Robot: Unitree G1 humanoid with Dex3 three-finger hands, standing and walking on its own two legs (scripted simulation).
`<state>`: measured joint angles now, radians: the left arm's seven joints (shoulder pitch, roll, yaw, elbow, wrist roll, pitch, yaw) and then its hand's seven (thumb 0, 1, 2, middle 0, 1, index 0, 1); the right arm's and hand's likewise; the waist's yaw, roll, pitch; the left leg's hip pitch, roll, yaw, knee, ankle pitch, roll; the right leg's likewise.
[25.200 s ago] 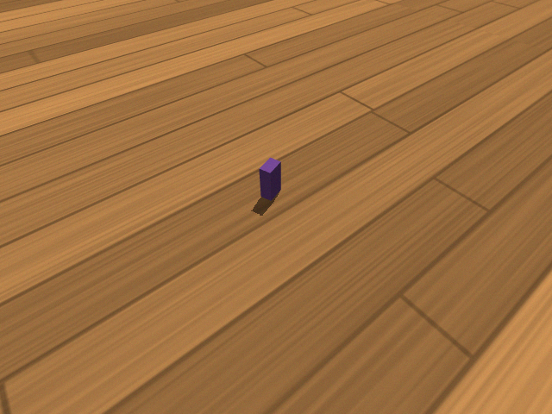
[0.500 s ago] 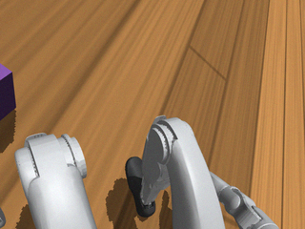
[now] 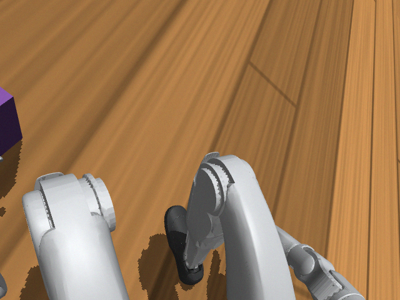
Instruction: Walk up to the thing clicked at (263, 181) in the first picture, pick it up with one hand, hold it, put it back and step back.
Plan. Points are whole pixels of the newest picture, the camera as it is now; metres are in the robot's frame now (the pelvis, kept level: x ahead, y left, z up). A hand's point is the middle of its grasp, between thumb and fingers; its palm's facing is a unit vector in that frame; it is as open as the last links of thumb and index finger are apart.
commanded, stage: withdraw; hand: left
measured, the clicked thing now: out of the picture +0.42 +0.30 -0.19
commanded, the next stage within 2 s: rise in 0.20 s
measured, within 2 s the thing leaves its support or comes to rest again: neither
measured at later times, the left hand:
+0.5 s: hand out of the picture +0.35 +0.40 -0.07, palm faces +0.44 -0.87 -0.23, open 17.1 cm
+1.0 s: hand out of the picture +0.25 +0.33 +0.13, palm faces +0.35 -0.82 -0.45, open 17.6 cm
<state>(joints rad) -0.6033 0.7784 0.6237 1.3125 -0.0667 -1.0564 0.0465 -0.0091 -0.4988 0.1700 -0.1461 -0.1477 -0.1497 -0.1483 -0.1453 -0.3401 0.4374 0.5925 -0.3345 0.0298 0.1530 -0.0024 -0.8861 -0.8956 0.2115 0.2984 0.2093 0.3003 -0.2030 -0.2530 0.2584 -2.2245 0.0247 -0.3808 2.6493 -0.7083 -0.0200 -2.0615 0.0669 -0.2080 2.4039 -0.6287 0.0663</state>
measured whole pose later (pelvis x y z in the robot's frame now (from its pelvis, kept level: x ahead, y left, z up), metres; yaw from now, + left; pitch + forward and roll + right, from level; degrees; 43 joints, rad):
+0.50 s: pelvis +0.00 -0.01 +0.04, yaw +5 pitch +24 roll -12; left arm -0.52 0.70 0.55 1.02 0.04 -0.55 -0.11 -0.01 -0.47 0.10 -0.05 -0.08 -0.06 -0.07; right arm -0.01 -0.28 0.17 0.62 -0.10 0.08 0.10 0.00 -0.87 -0.90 0.21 0.30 0.21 0.30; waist -0.11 -0.10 0.02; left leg -2.25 0.04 -0.23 2.47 -0.67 0.00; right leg -2.11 0.02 -0.11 2.32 -0.65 0.03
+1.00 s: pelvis +0.03 -0.02 +0.22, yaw +13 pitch +31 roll -4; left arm -0.03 0.42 0.29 0.38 0.02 0.00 0.06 -0.01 -0.58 0.03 -0.05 -0.04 -0.05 -0.05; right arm 0.07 -0.24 0.00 0.52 0.04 0.11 -0.04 0.01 -0.90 -0.90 0.21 0.30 0.21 0.30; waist -0.02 0.00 -0.16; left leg -1.75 0.06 -0.09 1.85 -0.64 -0.03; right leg -1.70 -0.02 -0.04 1.82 -0.65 0.01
